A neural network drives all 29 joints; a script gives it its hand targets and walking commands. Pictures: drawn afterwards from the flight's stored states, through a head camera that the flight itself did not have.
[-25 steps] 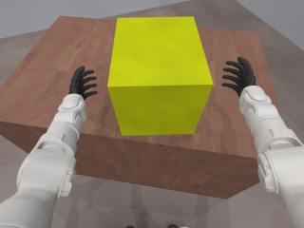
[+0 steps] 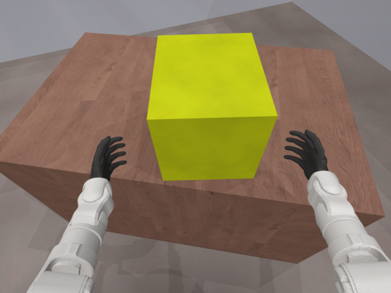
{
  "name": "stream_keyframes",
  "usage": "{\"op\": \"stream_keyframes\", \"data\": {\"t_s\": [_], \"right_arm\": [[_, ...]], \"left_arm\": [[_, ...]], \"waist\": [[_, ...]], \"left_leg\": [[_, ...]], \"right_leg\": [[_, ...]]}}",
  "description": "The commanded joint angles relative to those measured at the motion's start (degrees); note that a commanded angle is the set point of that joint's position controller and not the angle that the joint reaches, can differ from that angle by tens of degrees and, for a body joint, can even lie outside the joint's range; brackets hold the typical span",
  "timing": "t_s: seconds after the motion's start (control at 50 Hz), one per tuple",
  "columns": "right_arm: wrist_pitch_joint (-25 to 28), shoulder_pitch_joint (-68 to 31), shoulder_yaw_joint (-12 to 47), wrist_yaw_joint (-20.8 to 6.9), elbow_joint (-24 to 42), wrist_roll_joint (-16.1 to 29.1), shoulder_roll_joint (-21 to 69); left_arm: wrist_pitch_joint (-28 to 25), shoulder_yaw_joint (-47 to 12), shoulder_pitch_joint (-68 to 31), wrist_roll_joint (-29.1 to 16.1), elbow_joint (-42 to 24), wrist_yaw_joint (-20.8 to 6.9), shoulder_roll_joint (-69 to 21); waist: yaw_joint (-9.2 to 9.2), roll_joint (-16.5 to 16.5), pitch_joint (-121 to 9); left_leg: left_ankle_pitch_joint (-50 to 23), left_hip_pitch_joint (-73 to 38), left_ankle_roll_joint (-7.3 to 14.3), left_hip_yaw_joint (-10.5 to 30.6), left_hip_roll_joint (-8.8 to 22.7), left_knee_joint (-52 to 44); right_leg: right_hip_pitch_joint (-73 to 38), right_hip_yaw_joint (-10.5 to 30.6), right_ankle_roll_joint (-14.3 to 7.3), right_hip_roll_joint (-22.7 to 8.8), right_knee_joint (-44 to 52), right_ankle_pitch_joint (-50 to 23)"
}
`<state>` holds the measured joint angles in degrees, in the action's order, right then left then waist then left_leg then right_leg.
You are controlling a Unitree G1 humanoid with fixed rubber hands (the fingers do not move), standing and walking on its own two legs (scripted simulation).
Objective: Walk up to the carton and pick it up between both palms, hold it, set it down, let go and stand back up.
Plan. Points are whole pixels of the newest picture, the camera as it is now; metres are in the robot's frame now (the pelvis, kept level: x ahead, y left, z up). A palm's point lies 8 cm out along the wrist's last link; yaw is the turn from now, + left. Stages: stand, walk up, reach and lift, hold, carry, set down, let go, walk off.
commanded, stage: set down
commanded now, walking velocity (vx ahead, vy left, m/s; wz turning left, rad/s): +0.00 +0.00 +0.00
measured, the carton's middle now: (206, 108) +0.55 -0.03 +0.01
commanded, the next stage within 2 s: let go in 1.74 s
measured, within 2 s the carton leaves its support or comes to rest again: neither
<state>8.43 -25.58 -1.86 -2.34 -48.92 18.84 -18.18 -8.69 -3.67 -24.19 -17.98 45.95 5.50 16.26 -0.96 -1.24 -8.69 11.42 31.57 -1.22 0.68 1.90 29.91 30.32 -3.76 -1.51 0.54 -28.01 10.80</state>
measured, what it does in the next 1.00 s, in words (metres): stands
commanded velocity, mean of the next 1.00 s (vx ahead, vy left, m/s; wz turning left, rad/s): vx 0.00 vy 0.00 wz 0.00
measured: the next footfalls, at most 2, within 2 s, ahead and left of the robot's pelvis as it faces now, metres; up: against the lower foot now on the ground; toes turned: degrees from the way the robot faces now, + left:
none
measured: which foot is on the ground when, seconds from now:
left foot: down 0.00-1.00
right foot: down 0.00-1.00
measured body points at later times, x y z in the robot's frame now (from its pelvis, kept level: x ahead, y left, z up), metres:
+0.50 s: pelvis +0.01 +0.00 +0.00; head +0.04 +0.00 +0.45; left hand +0.30 +0.22 -0.02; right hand +0.30 -0.24 -0.01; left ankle +0.02 +0.13 -0.73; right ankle +0.02 -0.10 -0.73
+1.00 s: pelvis +0.03 +0.00 +0.01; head +0.04 +0.01 +0.46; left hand +0.25 +0.20 -0.05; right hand +0.23 -0.24 -0.04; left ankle +0.02 +0.13 -0.73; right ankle +0.02 -0.10 -0.73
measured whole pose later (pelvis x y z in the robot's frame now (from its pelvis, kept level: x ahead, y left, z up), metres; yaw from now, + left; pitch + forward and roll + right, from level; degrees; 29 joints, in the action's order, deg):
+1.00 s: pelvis +0.03 +0.00 +0.01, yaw -3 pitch -2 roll +0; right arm 18.5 5.1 1.2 -2.4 -39.3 11.8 -12.3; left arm -12.8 -3.4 5.4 -10.7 36.0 4.2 11.9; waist 0.4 1.6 2.2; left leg 14.2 8.2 -1.5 -2.2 1.9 24.2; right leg 10.0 0.7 -1.4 1.3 -26.0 14.1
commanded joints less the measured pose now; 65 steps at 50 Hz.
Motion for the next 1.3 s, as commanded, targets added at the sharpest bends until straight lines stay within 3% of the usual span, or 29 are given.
{"op": "stream_keyframes", "data": {"t_s": [0.0,0.06,0.1,0.12,0.14,0.18,0.22,0.28,0.3,0.36,0.38,0.4,0.42,0.46,0.48,0.54,0.56,0.58,0.66,0.76,0.86,1.0,1.12,1.14,1.2,1.22,1.24,1.26,1.28], "right_arm": [[5.8,-12.3,2.9,-0.5,4.2,2.7,-11.8],[9.0,-8.8,4.0,1.3,4.2,3.1,-11.4],[10.2,-10.5,4.0,1.7,10.6,3.2,-10.2],[11.0,-4.5,4.8,1.3,11.1,3.3,-8.7],[11.4,-10.6,2.2,1.2,13.6,2.3,-10.4],[12.7,0.2,2.8,0.5,12.3,1.7,-9.3],[12.2,-3.8,1.8,0.4,15.7,-0.3,-8.8],[9.9,-9.6,-1.2,-0.8,19.7,-1.4,-8.3],[8.9,-7.4,-1.3,-1.2,20.0,-1.6,-8.8],[9.7,-2.2,-0.9,-1.6,18.6,-0.8,-7.5],[10.6,5.0,0.2,-1.1,15.2,-1.2,-6.5],[11.5,5.3,1.1,-0.9,14.2,-0.3,-5.9],[12.9,6.9,0.4,-0.2,13.5,-1.3,-6.8],[15.8,10.8,2.3,0.9,11.3,-1.0,-5.9],[16.4,5.6,1.6,1.0,10.5,-0.9,-6.7],[19.0,9.4,2.4,0.7,11.2,-0.2,-7.4],[20.4,14.4,-2.8,1.1,15.2,-0.1,-7.3],[21.4,15.1,-0.3,1.1,11.6,-0.8,-7.3],[19.9,15.3,0.8,0.9,9.3,-2.7,-6.2],[15.5,13.9,0.5,-0.4,17.3,-6.9,-2.8],[13.3,17.6,0.2,-0.5,21.2,-6.8,-2.8],[12.9,24.7,1.9,1.4,13.8,-8.2,-1.4],[12.1,24.8,1.7,1.8,13.3,-10.3,-0.5],[11.0,24.4,1.3,1.7,11.3,-11.8,-0.3],[8.6,20.0,-0.6,1.4,19.9,-12.1,-1.6],[6.0,23.0,-0.1,1.5,14.2,-13.4,-1.7],[5.3,22.5,-0.7,1.2,16.9,-13.9,-1.6],[6.2,22.1,-2.5,1.2,22.1,-14.6,-1.8],[5.7,21.2,-2.1,0.9,20.8,-14.8,-1.6]], "left_arm": [[-2.5,5.0,-11.0,5.6,-7.5,-3.7,3.7],[-3.1,8.4,-6.8,10.1,-10.1,-4.9,4.7],[-4.5,8.5,-9.7,9.8,-15.2,-4.0,7.0],[-5.2,8.8,-2.0,9.9,-14.5,-3.7,4.5],[-6.0,8.6,-8.7,9.8,-17.2,-2.9,5.4],[-7.0,8.7,1.4,10.4,-17.3,-2.2,2.2],[-7.4,7.1,-2.6,9.1,-16.6,-2.0,3.3],[-8.8,3.0,-12.9,4.0,-20.1,0.5,6.3],[-8.6,1.9,-10.3,2.8,-19.1,1.3,4.7],[-10.0,0.8,-6.4,1.6,-20.9,1.1,4.7],[-10.5,0.8,2.7,3.1,-17.9,0.2,3.0],[-11.0,2.3,2.5,3.9,-17.2,-0.9,2.9],[-11.7,2.2,4.5,4.6,-17.3,-1.7,3.1],[-12.8,4.6,10.2,7.1,-16.0,-3.2,3.1],[-13.0,4.8,4.8,6.5,-16.4,-3.3,4.9],[-14.4,4.6,9.3,6.5,-18.3,-2.7,4.1],[-16.6,1.0,15.7,6.9,-26.7,-2.4,4.8],[-16.5,2.1,17.1,7.3,-23.7,-2.5,2.9],[-13.2,4.4,18.3,8.1,-17.3,-3.9,3.2],[-8.4,3.0,15.5,6.9,-18.6,-1.5,1.8],[-7.7,1.8,16.4,6.4,-22.0,-0.5,3.1],[-4.9,6.1,22.7,11.2,-20.5,-2.8,3.7],[-0.6,6.5,23.7,12.3,-22.1,-3.7,0.2],[0.4,5.7,24.1,13.4,-20.6,-3.6,-0.6],[2.6,5.7,19.9,11.3,-26.4,-2.5,0.9],[5.9,3.4,24.5,12.2,-19.9,-2.6,-0.6],[7.4,5.0,23.0,12.7,-22.4,-2.6,0.1],[6.5,4.9,21.1,11.8,-29.1,-1.7,0.9],[7.5,3.7,21.3,12.0,-27.6,-0.9,0.5]], "waist": [[0.38,1.9,-23.4],[1.31,1.5,-19.9],[2.36,2.8,-19.4],[2.67,3.5,-16.8],[2.68,1.9,-18.9],[1.88,2.6,-13.3],[1.43,5.4,-8.7],[0.96,2.3,-9.3],[0.54,3.2,-9.3],[-0.54,1.0,-12.0],[-1.47,2.5,-11.1],[-0.36,1.1,-11.4],[-1.75,0.5,-12.6],[-0.4,1.2,-12.2],[-0.48,-1.1,-12.8],[-0.12,0.4,-12.6],[-4.47,-0.7,-16.2],[-2.59,-1.5,-13.5],[-0.55,0.9,-4.8],[2.52,5.2,4.1],[1.96,3.0,0.3],[2.41,0.1,-0.8],[2.22,-0.1,5.5],[0.71,0.5,8.8],[1.49,0.6,6.8],[0.07,1.1,13.7],[1.77,1.0,11.4],[1.25,1.5,8.0],[1.1,0.8,8.5]], "left_leg": [[-19.0,-20.8,-1.4,0.0,-3.4,-2.6],[-20.0,-21.2,-2.0,-1.0,-4.0,-3.4],[-15.6,-19.0,-1.0,-1.8,-4.2,-4.3],[-14.6,-20.1,-1.1,-1.1,-3.8,-5.2],[-13.2,-20.0,-1.5,-1.0,-3.8,-5.4],[-13.0,-22.1,-2.0,-1.4,-3.5,-6.3],[-5.3,-18.5,-0.5,-2.1,-3.9,-7.0],[0.8,-15.1,-0.5,-1.9,-4.0,-5.9],[2.9,-16.1,-0.1,-1.6,-3.7,-5.9],[-0.9,-18.1,-0.3,-1.1,-3.2,-5.7],[-4.9,-19.9,-0.3,-0.6,-3.3,-5.4],[-8.3,-19.0,-0.7,-0.7,-3.3,-4.9],[-11.5,-20.0,-1.0,-0.6,-3.4,-4.5],[-14.9,-21.9,-1.4,-1.1,-3.7,-3.9],[-14.8,-20.5,-1.9,-1.5,-3.7,-3.7],[-15.9,-23.0,-2.3,-1.2,-3.4,-3.1],[-23.1,-26.2,-3.4,0.5,-2.6,-1.6],[-24.3,-27.1,-3.7,0.5,-2.7,-1.2],[-16.0,-27.2,-2.3,-0.8,-2.8,-4.3],[-0.4,-20.6,0.7,-2.2,-2.3,-10.2],[-3.8,-23.1,0.0,-3.4,-2.5,-9.8],[-12.2,-26.6,-1.1,-3.8,-2.8,-9.0],[-13.3,-28.9,-1.8,-4.2,-2.9,-9.0],[-9.9,-29.5,-1.9,-4.1,-2.7,-9.7],[-7.5,-28.4,-1.1,-3.6,-2.5,-10.9],[-4.5,-28.0,-0.9,-3.2,-2.2,-12.1],[-4.5,-27.8,-0.6,-3.7,-2.2,-12.9],[-5.4,-27.3,-1.1,-4.2,-2.2,-12.5],[-5.0,-27.5,-0.9,-3.7,-2.0,-12.4]], "right_leg": [[-19.9,2.0,2.3,1.9,3.6,-18.5],[-24.9,2.6,2.8,2.1,4.5,-21.8],[-24.8,3.3,3.1,2.0,4.9,-18.0],[-25.5,3.5,2.7,1.9,5.2,-16.5],[-23.3,3.1,2.5,2.0,5.1,-13.5],[-24.6,3.1,2.0,2.4,5.9,-12.8],[-22.4,3.7,2.0,1.2,6.9,-5.8],[-15.5,4.7,1.0,0.1,6.2,2.9],[-14.8,4.6,0.8,-0.2,6.0,6.3],[-15.8,4.0,0.9,-0.2,4.6,-1.2],[-19.6,4.0,1.2,0.2,4.4,-7.2],[-21.7,4.1,1.4,0.4,3.7,-10.9],[-23.9,4.4,1.4,0.1,3.6,-15.1],[-25.9,4.4,1.9,0.2,3.5,-20.9],[-25.1,4.6,1.6,0.4,3.4,-19.4],[-23.3,3.8,1.4,1.1,3.9,-17.0],[-25.2,3.8,0.9,3.2,3.7,-23.4],[-23.8,3.6,0.4,3.3,3.9,-22.5],[-22.1,3.9,0.4,2.1,5.9,-15.4],[-21.1,5.3,0.8,0.2,8.0,-1.0],[-24.6,6.3,0.8,-0.1,6.5,-9.7],[-30.1,7.0,1.2,-0.6,6.1,-19.8],[-24.7,4.5,0.4,0.5,9.3,-13.6],[-23.4,4.3,-0.3,0.9,10.8,-9.1],[-23.6,4.4,-0.4,0.6,11.5,-4.0],[-22.7,4.3,-1.0,0.6,12.5,-2.2],[-22.3,3.6,-1.0,0.7,12.6,-1.4],[-23.1,3.4,-0.3,0.8,11.8,-2.1],[-21.1,3.6,-0.6,0.8,11.5,-1.2]]}}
